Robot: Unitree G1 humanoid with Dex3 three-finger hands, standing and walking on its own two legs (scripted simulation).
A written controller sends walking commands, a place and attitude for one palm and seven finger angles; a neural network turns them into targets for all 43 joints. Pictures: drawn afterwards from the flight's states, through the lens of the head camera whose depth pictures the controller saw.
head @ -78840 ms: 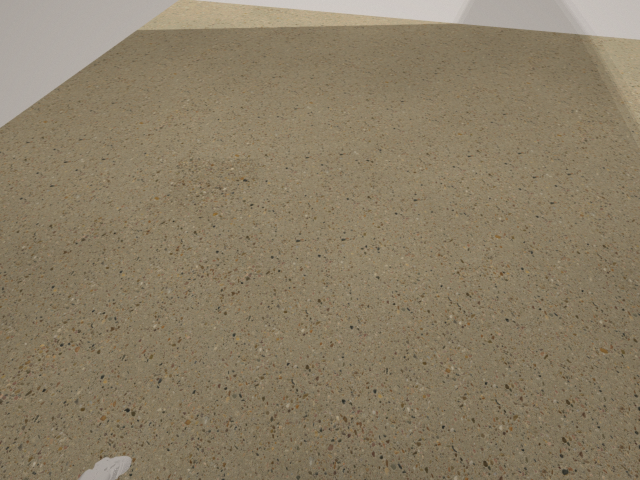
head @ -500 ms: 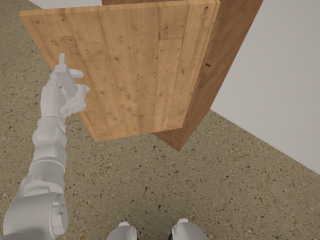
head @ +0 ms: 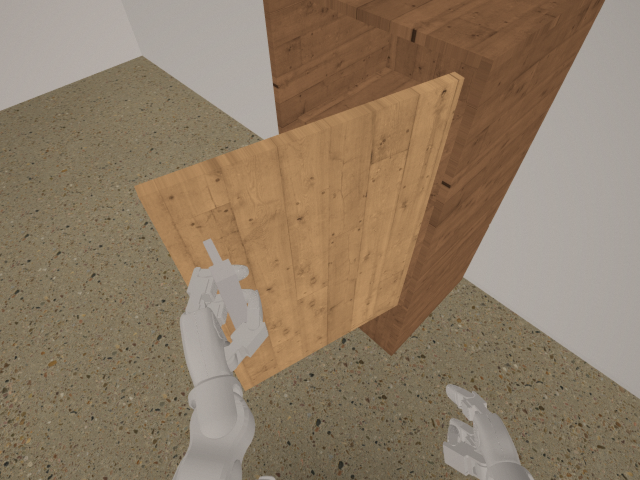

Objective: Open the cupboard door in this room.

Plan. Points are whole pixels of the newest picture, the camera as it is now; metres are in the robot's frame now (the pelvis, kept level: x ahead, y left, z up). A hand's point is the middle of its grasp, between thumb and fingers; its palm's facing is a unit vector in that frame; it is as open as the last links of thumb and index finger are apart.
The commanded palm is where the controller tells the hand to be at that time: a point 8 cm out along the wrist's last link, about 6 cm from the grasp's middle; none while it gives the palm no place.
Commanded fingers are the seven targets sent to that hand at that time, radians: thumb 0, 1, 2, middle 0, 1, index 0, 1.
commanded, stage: pull the door open along its arc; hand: left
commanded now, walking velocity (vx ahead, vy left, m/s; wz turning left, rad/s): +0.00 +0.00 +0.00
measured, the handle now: (229, 292) +0.34 +0.14 +0.04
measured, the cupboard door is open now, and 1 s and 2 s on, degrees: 76 83 85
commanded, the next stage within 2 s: open thumb and fingers to let go in 0.20 s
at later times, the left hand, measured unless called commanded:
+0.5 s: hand (285, 352) +0.26 +0.06 +0.05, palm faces +0.41 -0.91 -0.02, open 6.6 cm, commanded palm +0.21 +0.11 +0.05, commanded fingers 0.00 0.13 0.57 -0.34 -1.27 -0.34 -1.27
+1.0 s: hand (281, 350) +0.26 +0.06 +0.05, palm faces +0.35 -0.94 -0.01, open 14.4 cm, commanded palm +0.21 +0.11 +0.05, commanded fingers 0.00 -0.50 0.30 -0.18 -0.50 -0.18 -0.50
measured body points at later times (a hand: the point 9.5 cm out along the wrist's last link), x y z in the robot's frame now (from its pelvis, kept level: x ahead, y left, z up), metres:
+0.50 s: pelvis -0.01 -0.04 -0.01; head +0.03 -0.07 +0.44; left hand +0.23 +0.10 +0.05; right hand +0.16 -0.26 -0.12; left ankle -0.01 +0.12 -0.69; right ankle -0.02 -0.08 -0.69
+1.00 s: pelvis -0.03 -0.01 -0.01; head +0.01 -0.03 +0.44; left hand +0.24 +0.11 +0.05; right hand +0.15 -0.22 -0.11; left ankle -0.01 +0.12 -0.69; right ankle -0.02 -0.08 -0.69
